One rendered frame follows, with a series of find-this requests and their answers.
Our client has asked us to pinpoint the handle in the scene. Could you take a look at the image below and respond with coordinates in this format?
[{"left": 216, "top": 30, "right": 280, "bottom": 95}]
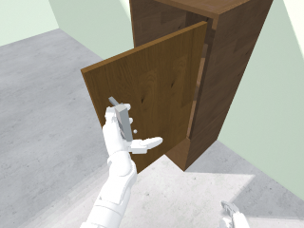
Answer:
[{"left": 108, "top": 97, "right": 133, "bottom": 147}]

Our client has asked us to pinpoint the cupboard door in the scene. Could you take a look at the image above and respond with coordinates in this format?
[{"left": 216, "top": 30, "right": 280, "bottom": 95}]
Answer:
[{"left": 80, "top": 21, "right": 208, "bottom": 174}]

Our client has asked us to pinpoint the left robot forearm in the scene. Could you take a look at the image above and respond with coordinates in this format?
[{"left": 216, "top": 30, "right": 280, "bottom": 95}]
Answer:
[{"left": 80, "top": 151, "right": 138, "bottom": 228}]

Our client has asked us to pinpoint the robot right hand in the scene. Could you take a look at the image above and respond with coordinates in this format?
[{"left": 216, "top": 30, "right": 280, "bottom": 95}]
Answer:
[{"left": 217, "top": 200, "right": 251, "bottom": 228}]

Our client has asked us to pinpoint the robot left hand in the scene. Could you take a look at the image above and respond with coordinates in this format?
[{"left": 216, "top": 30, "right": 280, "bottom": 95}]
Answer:
[{"left": 103, "top": 104, "right": 163, "bottom": 157}]

